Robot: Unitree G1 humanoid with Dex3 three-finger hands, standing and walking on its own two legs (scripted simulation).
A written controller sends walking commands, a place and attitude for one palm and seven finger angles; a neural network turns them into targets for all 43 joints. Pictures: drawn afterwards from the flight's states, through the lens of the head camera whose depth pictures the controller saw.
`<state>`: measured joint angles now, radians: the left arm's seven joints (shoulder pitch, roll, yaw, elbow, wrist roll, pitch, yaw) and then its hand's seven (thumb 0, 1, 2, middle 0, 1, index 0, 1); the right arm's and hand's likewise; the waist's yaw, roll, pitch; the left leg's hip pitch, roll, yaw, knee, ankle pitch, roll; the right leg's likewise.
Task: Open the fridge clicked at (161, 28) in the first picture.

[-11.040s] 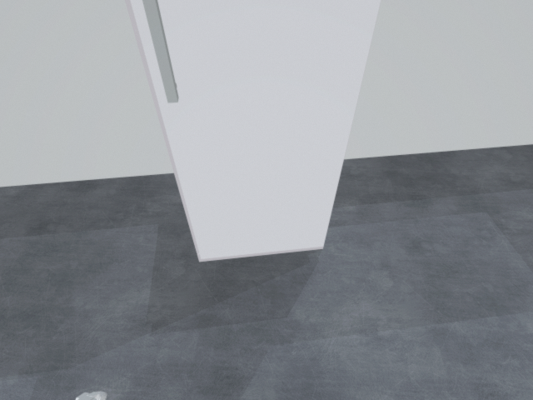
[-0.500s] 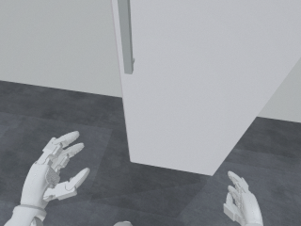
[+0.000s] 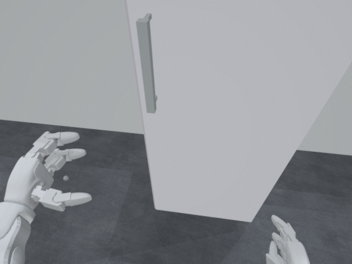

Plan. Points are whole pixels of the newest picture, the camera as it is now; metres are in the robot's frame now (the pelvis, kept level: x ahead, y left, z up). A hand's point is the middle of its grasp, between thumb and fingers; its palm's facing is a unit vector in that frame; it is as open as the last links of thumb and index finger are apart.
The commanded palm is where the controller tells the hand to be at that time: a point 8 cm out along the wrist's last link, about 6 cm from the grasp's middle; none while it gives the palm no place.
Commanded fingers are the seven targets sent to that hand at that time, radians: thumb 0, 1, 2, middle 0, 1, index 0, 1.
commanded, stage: raise the hand to about handle height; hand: left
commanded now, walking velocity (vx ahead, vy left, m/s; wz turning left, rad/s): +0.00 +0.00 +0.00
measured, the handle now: (150, 68) +0.51 +0.13 +0.21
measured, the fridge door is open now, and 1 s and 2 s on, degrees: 0 0 0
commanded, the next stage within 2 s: move the hooked fingers beside the handle in 1.02 s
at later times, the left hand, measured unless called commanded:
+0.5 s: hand (37, 124) +0.26 +0.27 +0.23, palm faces +0.08 -0.99 -0.13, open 13.9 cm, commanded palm +0.23 +0.31 +0.24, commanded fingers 0.00 -0.50 0.30 -0.30 -1.20 -0.30 -1.20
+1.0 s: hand (47, 120) +0.28 +0.26 +0.23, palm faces +0.08 -0.99 -0.10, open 14.0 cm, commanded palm +0.24 +0.30 +0.24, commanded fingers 0.00 -0.50 0.30 -0.30 -1.20 -0.30 -1.20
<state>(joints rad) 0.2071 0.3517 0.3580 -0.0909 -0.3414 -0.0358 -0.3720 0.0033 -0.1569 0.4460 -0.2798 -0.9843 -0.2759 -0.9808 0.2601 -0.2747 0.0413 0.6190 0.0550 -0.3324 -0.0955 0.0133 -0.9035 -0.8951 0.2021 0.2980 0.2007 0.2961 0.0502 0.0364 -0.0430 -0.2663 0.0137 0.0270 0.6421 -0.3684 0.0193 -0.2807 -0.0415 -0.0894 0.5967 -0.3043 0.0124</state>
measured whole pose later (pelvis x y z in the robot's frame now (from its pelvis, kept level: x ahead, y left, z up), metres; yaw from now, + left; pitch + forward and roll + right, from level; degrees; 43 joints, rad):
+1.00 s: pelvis +0.00 -0.02 +0.01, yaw +0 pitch -3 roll +0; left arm -0.20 0.51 0.51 0.11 -0.32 0.29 -0.47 -0.01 -0.50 0.30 -0.31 -1.20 -0.30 -1.20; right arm 0.21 -0.28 0.08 0.61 0.09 -0.22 -0.10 0.01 -0.90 -0.90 0.20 0.30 0.20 0.30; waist 0.06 0.07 -0.03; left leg -0.13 0.03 0.02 0.47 -0.28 -0.01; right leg -0.16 -0.02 -0.10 0.46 -0.25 -0.02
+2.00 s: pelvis +0.00 -0.01 +0.01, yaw +0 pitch -1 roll +0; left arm -0.51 0.46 0.36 0.40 -0.23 0.26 -0.35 -0.01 -0.50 0.30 -0.30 -1.20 -0.30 -1.20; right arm 0.23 -0.27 0.08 0.63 0.09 -0.16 -0.11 0.01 -0.90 -0.89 0.20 0.30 0.20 0.30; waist 0.02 0.05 -0.03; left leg -0.16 0.01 0.03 0.45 -0.27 0.01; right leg -0.20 -0.04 -0.08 0.45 -0.23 0.00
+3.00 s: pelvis +0.01 -0.01 +0.01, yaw -2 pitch +2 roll +0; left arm -0.76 0.47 0.35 0.80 -0.17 0.10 -0.30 -0.01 -0.49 0.30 -0.30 -1.20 -0.30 -1.20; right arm 0.35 -0.29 0.04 0.67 0.08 -0.09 -0.09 0.01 -0.91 -0.89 0.20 0.30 0.20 0.30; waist -0.04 0.05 -0.04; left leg -0.20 0.02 0.06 0.44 -0.28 0.01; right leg -0.25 -0.02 -0.05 0.44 -0.22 0.00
